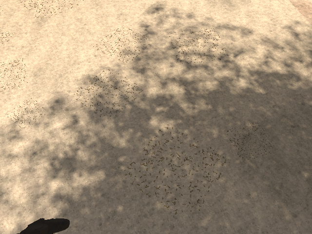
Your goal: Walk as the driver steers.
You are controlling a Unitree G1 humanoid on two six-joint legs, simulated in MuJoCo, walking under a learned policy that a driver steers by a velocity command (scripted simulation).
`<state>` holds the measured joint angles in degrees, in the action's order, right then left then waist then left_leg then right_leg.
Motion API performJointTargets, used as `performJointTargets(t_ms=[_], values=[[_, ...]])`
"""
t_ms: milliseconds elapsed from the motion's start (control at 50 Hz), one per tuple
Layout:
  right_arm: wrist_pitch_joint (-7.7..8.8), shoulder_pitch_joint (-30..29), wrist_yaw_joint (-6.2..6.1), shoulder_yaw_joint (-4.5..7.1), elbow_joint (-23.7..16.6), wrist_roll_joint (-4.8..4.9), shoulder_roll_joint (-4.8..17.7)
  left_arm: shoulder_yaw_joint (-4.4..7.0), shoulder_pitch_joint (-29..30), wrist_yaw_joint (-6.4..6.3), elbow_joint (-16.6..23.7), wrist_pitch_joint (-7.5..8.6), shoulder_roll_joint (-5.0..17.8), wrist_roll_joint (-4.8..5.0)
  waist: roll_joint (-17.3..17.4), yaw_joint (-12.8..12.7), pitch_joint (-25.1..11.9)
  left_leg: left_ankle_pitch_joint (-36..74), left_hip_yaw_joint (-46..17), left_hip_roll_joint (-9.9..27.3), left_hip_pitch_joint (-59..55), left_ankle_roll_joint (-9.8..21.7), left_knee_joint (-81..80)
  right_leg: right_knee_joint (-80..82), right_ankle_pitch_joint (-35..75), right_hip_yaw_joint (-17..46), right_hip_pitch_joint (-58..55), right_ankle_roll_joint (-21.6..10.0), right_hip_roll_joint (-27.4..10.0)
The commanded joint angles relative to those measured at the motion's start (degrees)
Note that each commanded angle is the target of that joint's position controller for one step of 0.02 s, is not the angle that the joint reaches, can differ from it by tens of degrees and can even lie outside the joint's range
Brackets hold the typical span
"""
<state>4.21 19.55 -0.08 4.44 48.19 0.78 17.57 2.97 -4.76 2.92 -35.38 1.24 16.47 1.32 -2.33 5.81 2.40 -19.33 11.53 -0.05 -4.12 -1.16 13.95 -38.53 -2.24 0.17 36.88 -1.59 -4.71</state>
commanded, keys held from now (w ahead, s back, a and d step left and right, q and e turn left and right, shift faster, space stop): w+e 0.12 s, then w+q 0.88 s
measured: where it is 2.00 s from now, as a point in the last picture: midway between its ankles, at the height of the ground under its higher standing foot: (104, 113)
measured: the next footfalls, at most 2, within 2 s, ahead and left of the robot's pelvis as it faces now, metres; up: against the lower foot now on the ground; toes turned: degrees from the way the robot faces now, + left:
right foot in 0.08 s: +0.22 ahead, -0.12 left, +0.00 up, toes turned -5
left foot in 0.62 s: +0.54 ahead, +0.09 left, +0.00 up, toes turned +5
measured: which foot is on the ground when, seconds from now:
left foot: down 0.00-0.08, up 0.10-0.60, down 0.62-1.00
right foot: up 0.00-0.06, down 0.08-0.64, up 0.66-1.00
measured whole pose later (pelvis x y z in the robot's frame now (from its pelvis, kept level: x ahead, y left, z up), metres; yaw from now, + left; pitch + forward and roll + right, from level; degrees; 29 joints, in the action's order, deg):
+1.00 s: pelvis +0.58 +0.00 +0.01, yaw +16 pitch +2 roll +0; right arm 2.0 18.5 -0.5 3.6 41.1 1.3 17.1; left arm 1.8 -3.6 0.7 -38.6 5.5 16.5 -0.1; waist -1.7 4.2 1.7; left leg -16.5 -9.2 -6.5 7.7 4.0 22.6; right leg -32.4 1.1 6.3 34.8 4.2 -2.7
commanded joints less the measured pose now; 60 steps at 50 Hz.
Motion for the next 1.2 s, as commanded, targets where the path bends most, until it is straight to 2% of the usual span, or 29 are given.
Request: performJointTargets(t_ms=[20,60,80,100,120,140,180,200,300,400,500,580,620,640,660,680,700,720,760,820,920,1020,1060,1080,1100,1120,1140,1160,1200], values=[[-0.19,-2.52,-0.51,2.78,-3.23,0.87,11.72,1.52,2.86,0.65,5.78,0.51,4.79,-0.24,6.90,-3.60,0.00,45.75,-3.04,15.92,-0.27,7.58,3.51,2.33,-5.83,-4.06,-4.64,-3.08,3.31],[-1.02,-3.20,-1.00,2.85,-3.52,1.24,12.36,3.97,-9.37,0.13,3.08,0.01,8.81,-0.26,6.70,-11.08,-7.15,57.70,0.05,13.92,3.24,5.39,21.33,5.99,-5.75,-6.50,-22.52,-6.57,8.11],[-0.83,-2.32,-1.29,1.94,-4.22,0.16,10.37,5.92,-19.68,-0.96,0.45,-0.60,12.78,-0.02,2.70,-15.55,-12.44,44.74,0.18,11.78,16.11,3.05,37.64,6.80,-4.44,0.66,-40.51,-9.33,5.20],[0.40,3.27,-0.40,-0.92,-7.81,-2.40,1.85,6.74,-18.07,-1.51,0.78,-0.29,19.73,0.64,-13.94,-8.32,-17.13,-10.40,-2.86,0.56,42.54,-0.57,58.72,11.25,-13.39,33.25,-59.22,-19.68,-10.51],[2.47,-1.61,0.40,-0.58,-8.13,-0.77,5.97,5.33,-20.16,-1.29,2.74,0.62,15.36,0.29,-7.80,-12.64,-25.51,-15.10,-16.45,-0.95,48.26,0.02,65.66,19.77,-21.92,48.04,-62.11,-22.33,-14.50],[3.31,-6.04,0.95,0.19,-8.94,1.72,8.77,4.03,-18.44,-1.11,1.38,1.38,11.32,-0.45,-4.26,-13.22,-17.32,-9.19,-16.58,2.27,52.13,1.12,64.91,21.22,-17.68,38.63,-56.63,-18.84,-13.53],[3.47,-6.89,0.36,-0.21,-7.87,0.43,7.63,2.76,-11.14,-1.28,1.50,1.97,7.76,-0.80,1.16,-8.67,-8.50,-1.07,-15.20,7.17,46.89,1.41,56.03,21.30,-4.11,24.90,-40.22,-15.08,-9.68],[2.71,-5.46,0.37,0.04,-7.11,0.07,7.83,2.02,-8.79,-1.37,1.92,2.26,6.02,-1.60,-0.20,-6.64,-7.31,1.00,-15.62,8.69,42.48,1.23,53.89,22.62,1.95,20.84,-34.63,-14.41,-8.19],[-0.42,-5.97,0.19,-0.72,-6.26,-0.12,4.26,2.17,-9.14,-1.74,-1.57,4.22,7.29,-1.91,0.02,-5.44,-2.80,10.66,-15.05,9.38,41.59,-1.07,45.36,29.30,8.74,9.54,-26.40,-13.88,-6.88],[0.19,-12.90,1.24,-1.28,-7.57,0.45,2.61,2.02,-10.45,-2.44,-4.18,4.54,7.70,-2.07,-0.05,-8.60,0.43,27.76,-14.11,6.45,40.67,-0.10,28.32,31.84,5.51,0.06,-28.26,-9.55,-4.76],[0.42,-18.88,3.03,-1.72,-10.80,0.54,1.88,2.52,-14.14,-2.74,-7.75,3.39,8.55,-1.32,0.85,-11.08,2.89,25.05,-13.07,4.67,45.31,2.32,20.32,29.58,9.32,-2.49,-39.86,-8.69,-8.75],[0.10,-16.04,4.10,-0.74,-12.45,0.10,3.92,3.26,-12.85,-3.95,-8.03,1.49,10.84,-0.87,-2.26,-7.81,-1.53,12.26,-7.44,-0.18,38.99,6.00,19.63,17.70,38.93,-5.19,-45.92,-6.12,-9.74],[-0.30,-2.06,3.28,2.00,-9.80,0.20,8.85,3.01,-11.66,-4.92,-7.41,0.66,10.93,-0.89,-1.48,0.15,-9.88,14.17,-7.15,-3.67,17.94,9.62,16.53,-2.57,45.00,-8.39,-38.82,-2.94,-6.82],[-0.83,5.89,2.24,3.97,-8.92,0.03,15.13,1.74,-15.13,-5.03,-5.33,1.61,7.65,-1.95,7.47,1.32,-17.52,14.77,-26.95,8.49,-4.38,16.60,17.24,-23.48,24.08,-9.22,-18.91,0.24,-2.06],[-0.56,4.65,2.14,3.47,-9.76,1.08,14.81,-0.24,-17.29,-3.82,-4.63,3.46,2.65,-2.84,16.41,-1.86,-24.00,7.81,-56.03,19.10,-18.66,25.68,8.54,-40.56,-28.69,-1.06,0.40,3.21,10.21],[-0.57,5.48,2.04,2.20,-9.93,0.67,10.74,0.90,-12.43,-2.51,-3.82,5.47,7.68,-0.77,10.88,1.55,-23.52,1.85,-54.67,18.20,-19.22,23.28,5.17,-43.36,-28.22,7.63,6.91,1.65,6.44],[-0.50,3.20,1.80,1.72,-10.20,0.29,8.91,0.81,-7.69,-1.97,-1.96,6.51,8.31,0.89,7.60,1.25,-15.67,2.93,-46.42,16.23,-12.14,20.75,4.41,-40.48,-24.06,6.59,8.95,0.63,3.78],[-0.46,-0.39,1.76,1.49,-10.68,0.10,8.29,0.62,-5.78,-2.15,-1.35,7.01,7.57,-0.01,2.10,-1.31,-9.22,8.28,-40.76,13.95,-2.56,19.24,3.23,-34.04,-20.60,5.70,7.83,0.49,1.56],[-0.44,-5.05,1.35,0.70,-12.42,-0.68,6.24,1.32,-6.73,-2.60,-1.55,6.10,8.06,-1.85,3.57,-5.10,-5.40,18.36,-35.27,10.86,8.72,18.66,0.88,-27.30,-17.43,5.37,0.94,1.69,-0.66],[-0.35,-6.09,0.61,1.07,-12.56,-0.38,7.35,0.93,-8.41,-2.98,-1.80,4.46,6.18,-2.31,4.70,-6.90,-3.87,25.25,-30.17,8.81,16.69,19.10,-1.09,-19.59,-14.83,3.45,-2.05,4.76,-0.61],[-1.22,-2.69,-0.67,1.76,-10.97,0.39,9.15,-0.33,2.16,-2.74,0.41,4.66,3.43,-1.96,6.48,-2.70,-2.67,19.01,-25.10,3.84,22.00,14.37,0.23,1.96,5.21,1.96,-8.74,6.64,3.42],[-2.10,0.34,-1.01,1.83,-9.66,0.79,8.64,1.02,4.53,-1.84,1.35,5.73,6.63,-0.83,8.36,-2.71,-3.24,12.44,-33.60,7.11,14.63,12.20,6.80,9.87,2.53,5.05,-11.71,4.47,4.58],[-2.35,-1.03,-0.97,1.69,-10.12,0.52,7.73,1.98,-0.61,-1.94,0.04,6.24,7.82,-0.78,9.54,-5.99,-4.21,13.32,-35.22,6.54,14.33,10.57,11.51,12.36,-0.55,4.07,-18.46,2.03,4.57],[-2.20,-1.03,-0.79,0.90,-10.55,0.22,5.47,2.81,-5.97,-2.33,-0.85,6.52,9.47,-1.42,8.52,-8.70,-8.03,14.18,-33.10,3.79,16.51,8.71,18.75,12.83,-1.54,5.49,-27.78,-0.18,1.96],[-2.01,0.24,-0.61,-0.45,-11.50,-0.79,1.75,3.64,-14.25,-2.85,-1.48,6.50,12.60,-2.14,0.89,-11.46,-15.99,3.97,-27.52,-0.41,23.24,6.42,35.05,12.58,-5.81,15.64,-41.96,-3.58,-8.27],[-1.47,7.33,-0.54,-1.12,-13.55,1.20,0.15,4.64,-17.73,-2.35,-3.71,5.60,16.44,-2.50,-19.44,-7.70,-20.62,-15.80,-21.22,-6.10,42.77,3.51,52.04,19.34,-21.96,43.20,-55.61,-12.25,-19.17],[-1.57,6.13,-0.77,0.02,-11.60,1.58,6.35,3.45,-15.72,-2.11,-2.43,5.42,10.66,-1.34,-11.14,-9.22,-15.55,-12.62,-22.77,-1.46,48.64,2.58,58.95,21.76,-33.08,44.51,-52.54,-11.07,-18.69],[-1.79,0.28,-0.73,0.72,-12.13,1.04,8.50,2.66,-14.05,-2.32,-2.38,5.14,7.90,-1.22,-5.87,-10.69,-9.15,-7.11,-21.40,-0.07,49.69,2.24,60.18,22.13,-29.73,35.36,-46.31,-8.93,-16.00],[-1.71,-4.26,-0.63,0.58,-13.08,-0.06,6.44,1.78,-10.75,-2.19,-3.17,4.76,5.85,-2.05,-1.46,-9.17,-3.22,-0.86,-20.08,2.68,46.84,1.79,56.40,23.69,-14.66,23.74,-35.99,-8.40,-11.29]])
